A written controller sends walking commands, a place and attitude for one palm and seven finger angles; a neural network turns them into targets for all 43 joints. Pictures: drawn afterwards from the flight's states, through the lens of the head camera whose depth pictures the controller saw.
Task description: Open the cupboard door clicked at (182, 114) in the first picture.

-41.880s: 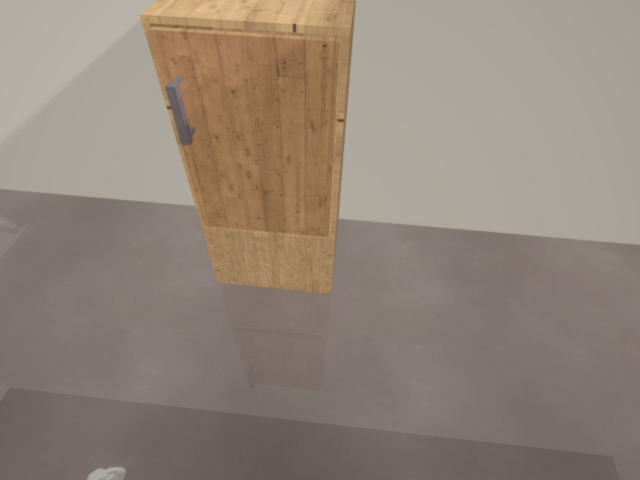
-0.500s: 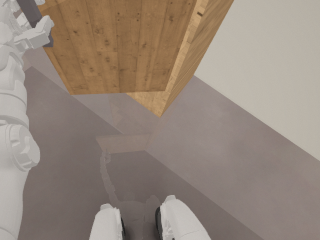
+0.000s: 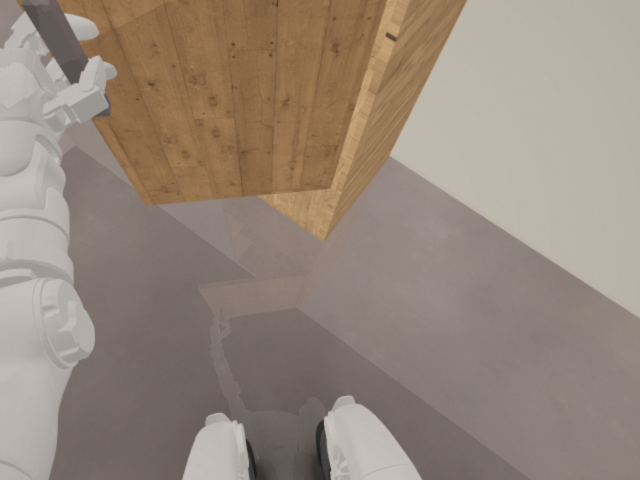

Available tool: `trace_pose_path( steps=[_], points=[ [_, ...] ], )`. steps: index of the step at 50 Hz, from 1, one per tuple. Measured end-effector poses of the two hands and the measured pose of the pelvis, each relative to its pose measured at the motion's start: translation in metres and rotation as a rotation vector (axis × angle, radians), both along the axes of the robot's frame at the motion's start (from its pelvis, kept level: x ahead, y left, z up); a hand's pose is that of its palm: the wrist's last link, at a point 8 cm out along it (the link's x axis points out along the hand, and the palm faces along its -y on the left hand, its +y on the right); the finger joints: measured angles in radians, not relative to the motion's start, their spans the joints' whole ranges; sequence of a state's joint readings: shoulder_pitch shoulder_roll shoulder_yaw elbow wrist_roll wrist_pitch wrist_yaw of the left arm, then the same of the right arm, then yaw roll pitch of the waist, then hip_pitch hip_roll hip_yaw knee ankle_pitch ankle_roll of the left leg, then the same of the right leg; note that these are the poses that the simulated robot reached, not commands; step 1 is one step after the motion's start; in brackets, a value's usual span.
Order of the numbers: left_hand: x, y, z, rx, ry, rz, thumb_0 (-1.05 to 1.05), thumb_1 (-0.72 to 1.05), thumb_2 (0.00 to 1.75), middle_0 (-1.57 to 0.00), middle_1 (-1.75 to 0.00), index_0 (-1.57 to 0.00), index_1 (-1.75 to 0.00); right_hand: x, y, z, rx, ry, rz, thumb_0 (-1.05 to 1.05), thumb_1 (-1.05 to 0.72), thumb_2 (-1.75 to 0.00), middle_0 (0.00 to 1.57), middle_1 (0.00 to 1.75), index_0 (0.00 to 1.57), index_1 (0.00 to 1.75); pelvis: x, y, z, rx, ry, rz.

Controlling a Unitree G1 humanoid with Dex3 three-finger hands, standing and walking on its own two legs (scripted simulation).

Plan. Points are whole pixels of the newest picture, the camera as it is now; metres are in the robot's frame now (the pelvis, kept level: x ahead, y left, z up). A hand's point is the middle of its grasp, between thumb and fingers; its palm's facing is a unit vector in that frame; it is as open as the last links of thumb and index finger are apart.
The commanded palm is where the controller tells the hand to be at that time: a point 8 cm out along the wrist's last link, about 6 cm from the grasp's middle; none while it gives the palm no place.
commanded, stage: pull the door open along its arc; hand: left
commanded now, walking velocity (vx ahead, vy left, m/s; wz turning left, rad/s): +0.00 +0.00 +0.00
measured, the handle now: (75, 48) +0.61 +0.21 +0.08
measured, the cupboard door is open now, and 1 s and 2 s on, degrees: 45 87 86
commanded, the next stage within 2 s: open thumb and fingers to let go in 0.76 s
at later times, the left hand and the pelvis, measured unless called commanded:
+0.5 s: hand (169, 210) +0.40 +0.11 +0.08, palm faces +0.38 -0.93 +0.02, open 6.3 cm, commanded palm +0.34 +0.17 +0.07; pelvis +0.02 -0.01 +0.02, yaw +2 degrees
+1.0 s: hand (245, 262) +0.34 +0.04 +0.08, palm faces +0.40 -0.92 -0.02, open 6.3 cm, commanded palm +0.30 +0.09 +0.07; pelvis +0.00 -0.05 +0.03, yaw +6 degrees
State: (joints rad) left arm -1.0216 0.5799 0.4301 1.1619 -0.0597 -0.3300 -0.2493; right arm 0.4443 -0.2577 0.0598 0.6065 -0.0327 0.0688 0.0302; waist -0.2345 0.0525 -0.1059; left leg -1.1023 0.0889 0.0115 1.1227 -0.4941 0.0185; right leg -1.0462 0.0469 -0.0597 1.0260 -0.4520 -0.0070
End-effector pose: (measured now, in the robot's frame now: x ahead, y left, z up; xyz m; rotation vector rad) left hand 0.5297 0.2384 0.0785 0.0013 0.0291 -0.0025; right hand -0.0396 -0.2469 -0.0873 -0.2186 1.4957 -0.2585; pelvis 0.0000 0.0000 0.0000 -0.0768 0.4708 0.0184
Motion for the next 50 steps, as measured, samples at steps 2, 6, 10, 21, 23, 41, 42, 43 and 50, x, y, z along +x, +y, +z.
trace_pose_path(
  steps=[2, 6, 10, 21, 23, 41, 42, 43, 50],
  points=[
    [-0.008, -0.001, 0.000, -0.003, -0.003, -0.003, 0.00, 0.72, 0.78, -0.33, -1.33, -0.35, -1.35, 0.006, 0.000, 0.002, 0.007, -0.016, -0.001, 0.00, -0.91, -0.90, 0.20, 0.30, 0.20, 0.30, 0.003, 0.000, 0.003, 0.004, -0.010, -0.002],
    [-0.030, -0.006, -0.001, -0.001, -0.011, -0.011, 0.00, 0.71, 0.76, -0.33, -1.33, -0.34, -1.35, 0.027, -0.001, 0.005, 0.021, -0.071, 0.005, 0.01, -0.91, -0.90, 0.20, 0.30, 0.20, 0.30, 0.009, 0.001, 0.011, 0.012, -0.034, -0.004],
    [-0.059, -0.014, -0.001, -0.011, -0.020, -0.017, 0.00, 0.70, 0.75, -0.33, -1.33, -0.33, -1.34, 0.058, -0.003, 0.009, 0.032, -0.156, 0.029, 0.01, -0.91, -0.90, 0.20, 0.30, 0.20, 0.29, 0.015, 0.002, 0.019, 0.019, -0.065, -0.004],
    [-0.146, -0.071, -0.002, -0.055, -0.050, 0.350, 0.00, 0.67, 0.76, -0.34, -1.30, -0.34, -1.29, 0.168, 0.010, 0.011, 0.104, -0.438, 0.206, 0.01, -0.91, -0.90, 0.20, 0.30, 0.20, 0.29, 0.019, -0.002, 0.024, 0.048, -0.139, 0.007],
    [-0.158, -0.081, -0.001, -0.028, -0.049, 0.380, 0.00, 0.66, 0.76, -0.35, -1.30, -0.34, -1.29, 0.182, 0.014, 0.011, 0.118, -0.472, 0.229, 0.01, -0.91, -0.90, 0.20, 0.30, 0.20, 0.29, 0.018, -0.006, 0.024, 0.054, -0.153, 0.011],
    [-0.226, -0.145, 0.001, -0.021, -0.030, 0.392, 0.01, 0.65, 0.73, -0.33, -1.33, -0.34, -1.33, 0.197, -0.005, 0.009, 0.151, -0.527, 0.285, 0.01, -0.91, -0.90, 0.20, 0.30, 0.20, 0.29, 0.012, -0.041, 0.028, 0.091, -0.229, 0.049],
    [-0.229, -0.149, 0.001, -0.021, -0.030, 0.396, 0.01, 0.66, 0.74, -0.33, -1.33, -0.33, -1.33, 0.197, -0.008, 0.008, 0.149, -0.524, 0.287, 0.01, -0.91, -0.90, 0.20, 0.30, 0.20, 0.29, 0.012, -0.042, 0.028, 0.092, -0.230, 0.051],
    [-0.231, -0.153, 0.001, -0.019, -0.031, 0.399, 0.01, 0.66, 0.75, -0.33, -1.33, -0.33, -1.33, 0.196, -0.010, 0.007, 0.147, -0.522, 0.289, 0.01, -0.91, -0.90, 0.20, 0.30, 0.20, 0.29, 0.011, -0.044, 0.028, 0.094, -0.230, 0.053],
    [-0.229, -0.157, 0.000, 0.027, -0.044, 0.409, 0.00, 0.64, 0.78, -0.35, -1.33, -0.34, -1.33, 0.192, -0.023, 0.000, 0.123, -0.507, 0.282, 0.01, -0.91, -0.90, 0.20, 0.30, 0.20, 0.29, 0.004, -0.053, 0.025, 0.104, -0.232, 0.063]
  ],
)
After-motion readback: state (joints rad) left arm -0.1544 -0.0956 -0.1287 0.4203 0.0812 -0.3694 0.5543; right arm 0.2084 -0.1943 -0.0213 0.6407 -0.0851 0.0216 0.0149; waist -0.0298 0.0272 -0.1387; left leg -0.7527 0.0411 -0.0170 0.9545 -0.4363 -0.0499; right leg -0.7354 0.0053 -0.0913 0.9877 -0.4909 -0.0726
